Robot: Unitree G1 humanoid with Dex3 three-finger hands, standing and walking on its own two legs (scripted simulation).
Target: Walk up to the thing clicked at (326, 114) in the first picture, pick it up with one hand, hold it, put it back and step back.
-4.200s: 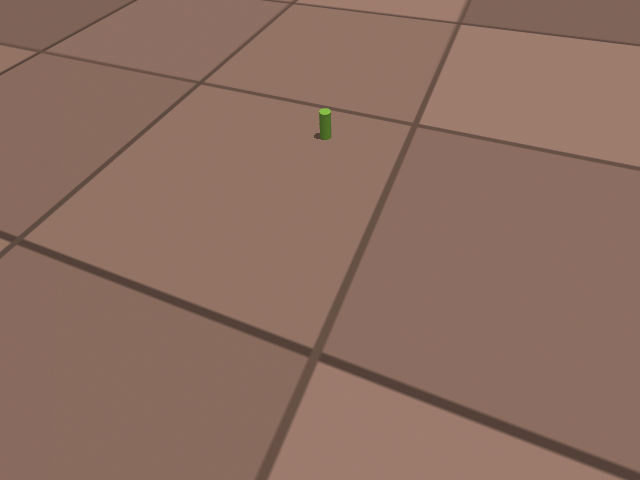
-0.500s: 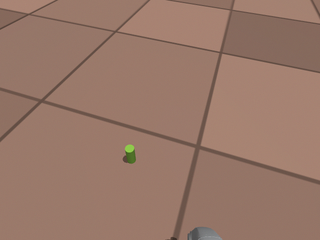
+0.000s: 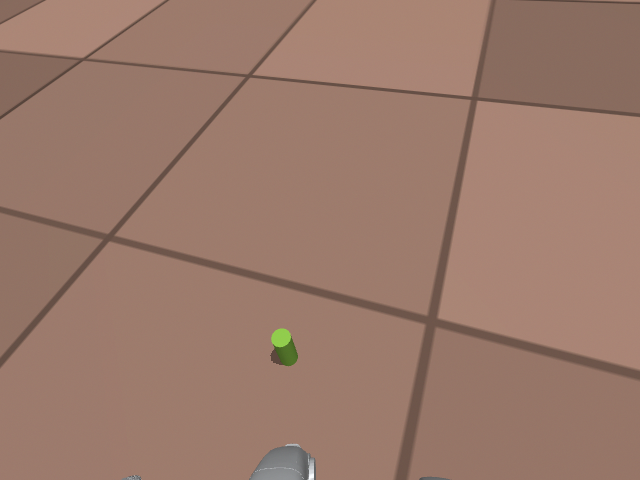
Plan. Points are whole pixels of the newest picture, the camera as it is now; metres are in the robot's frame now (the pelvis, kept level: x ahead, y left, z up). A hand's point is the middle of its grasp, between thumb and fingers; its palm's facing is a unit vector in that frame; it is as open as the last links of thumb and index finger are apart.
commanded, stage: walk up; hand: left
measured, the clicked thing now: (285, 347) +0.57 +0.23 -0.69
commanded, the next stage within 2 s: stand in 1.88 s
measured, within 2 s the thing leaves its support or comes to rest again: neither
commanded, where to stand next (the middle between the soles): +0.20 +0.03 m, yaw -1 degrees
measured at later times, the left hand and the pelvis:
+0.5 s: hand (135, 471) +0.15 +0.33 -0.16, palm faces -0.08 -0.92 -0.38, open 7.4 cm; pelvis +0.09 +0.05 -0.01, yaw -2 degrees
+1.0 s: hand (178, 404) +0.24 +0.28 -0.14, palm faces -0.07 -0.94 -0.33, open 7.4 cm; pelvis +0.12 +0.04 +0.01, yaw -3 degrees
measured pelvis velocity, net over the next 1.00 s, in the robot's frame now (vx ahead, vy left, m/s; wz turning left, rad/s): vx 0.12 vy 0.04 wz -0.05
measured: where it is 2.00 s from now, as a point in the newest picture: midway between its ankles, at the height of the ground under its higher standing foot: outside the picture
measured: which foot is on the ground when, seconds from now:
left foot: up 0.00-0.12, down 0.14-1.00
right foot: down 0.00-0.18, up 0.20-0.48, down 0.50-1.00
